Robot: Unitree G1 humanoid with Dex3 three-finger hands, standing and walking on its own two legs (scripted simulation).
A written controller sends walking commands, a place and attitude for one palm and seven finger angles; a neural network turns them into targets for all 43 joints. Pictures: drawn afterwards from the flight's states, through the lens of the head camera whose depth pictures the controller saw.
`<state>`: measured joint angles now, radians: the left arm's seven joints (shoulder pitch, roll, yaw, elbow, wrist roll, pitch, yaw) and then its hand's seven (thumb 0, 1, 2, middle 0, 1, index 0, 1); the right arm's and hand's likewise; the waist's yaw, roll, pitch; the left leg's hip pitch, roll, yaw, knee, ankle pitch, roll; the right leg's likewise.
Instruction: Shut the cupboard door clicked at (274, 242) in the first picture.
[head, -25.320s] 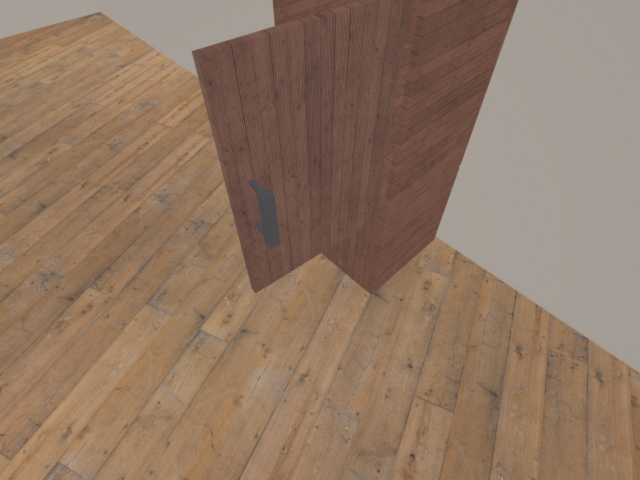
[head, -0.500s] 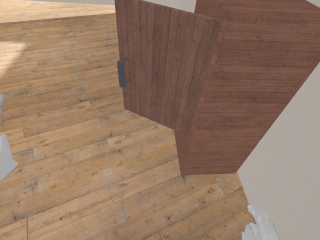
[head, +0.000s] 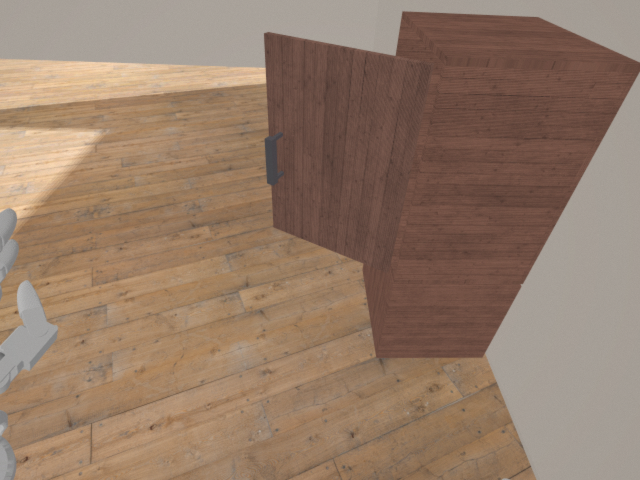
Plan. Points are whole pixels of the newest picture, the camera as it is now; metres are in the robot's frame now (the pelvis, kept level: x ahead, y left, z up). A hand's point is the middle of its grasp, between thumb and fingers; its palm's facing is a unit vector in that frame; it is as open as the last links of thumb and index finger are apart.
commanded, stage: stop stepping back and stand still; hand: left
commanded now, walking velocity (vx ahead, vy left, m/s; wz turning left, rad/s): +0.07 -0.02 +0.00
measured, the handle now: (275, 158) +0.97 +0.16 -0.05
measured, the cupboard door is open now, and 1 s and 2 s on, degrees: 59 59 59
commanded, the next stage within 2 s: let the arm hang, fingers relaxed in 0.30 s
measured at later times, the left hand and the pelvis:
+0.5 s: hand (90, 406) +0.20 +0.27 +0.05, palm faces +0.21 -0.85 -0.48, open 7.4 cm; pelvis -0.03 +0.02 +0.00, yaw -1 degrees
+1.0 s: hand out of the picture -0.10 +0.22 -0.16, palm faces +0.00 -0.97 -0.23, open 7.3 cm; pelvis -0.04 +0.02 +0.01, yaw -1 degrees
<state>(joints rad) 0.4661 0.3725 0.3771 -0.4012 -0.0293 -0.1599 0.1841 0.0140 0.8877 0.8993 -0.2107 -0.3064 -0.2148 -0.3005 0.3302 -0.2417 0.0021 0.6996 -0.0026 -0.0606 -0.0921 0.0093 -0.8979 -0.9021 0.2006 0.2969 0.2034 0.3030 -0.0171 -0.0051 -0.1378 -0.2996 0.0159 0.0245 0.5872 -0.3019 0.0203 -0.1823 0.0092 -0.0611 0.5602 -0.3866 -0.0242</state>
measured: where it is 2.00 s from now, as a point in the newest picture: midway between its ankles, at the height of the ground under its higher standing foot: outside the picture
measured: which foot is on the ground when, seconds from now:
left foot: down 0.00-1.00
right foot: down 0.00-1.00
